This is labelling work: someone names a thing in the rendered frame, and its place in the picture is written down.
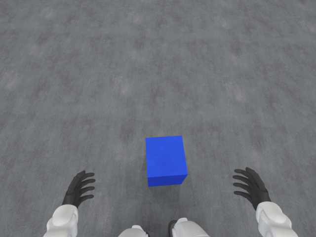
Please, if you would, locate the robot left forearm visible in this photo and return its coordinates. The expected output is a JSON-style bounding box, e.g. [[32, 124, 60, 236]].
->
[[43, 204, 79, 237]]

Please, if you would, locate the robot right thigh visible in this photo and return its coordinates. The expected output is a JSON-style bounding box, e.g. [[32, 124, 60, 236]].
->
[[172, 221, 210, 237]]

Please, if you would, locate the robot right hand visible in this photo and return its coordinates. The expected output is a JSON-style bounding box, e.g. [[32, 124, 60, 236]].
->
[[233, 167, 271, 210]]

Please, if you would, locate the carton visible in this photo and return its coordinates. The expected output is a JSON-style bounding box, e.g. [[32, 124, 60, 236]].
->
[[145, 136, 188, 187]]

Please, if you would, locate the robot right forearm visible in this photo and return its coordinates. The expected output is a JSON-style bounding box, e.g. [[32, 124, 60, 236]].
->
[[256, 201, 298, 237]]

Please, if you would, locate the left robot shin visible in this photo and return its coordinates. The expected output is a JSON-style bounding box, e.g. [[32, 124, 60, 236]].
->
[[132, 225, 144, 232]]

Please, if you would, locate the robot left hand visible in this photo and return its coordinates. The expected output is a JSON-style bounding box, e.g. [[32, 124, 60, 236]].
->
[[62, 170, 95, 209]]

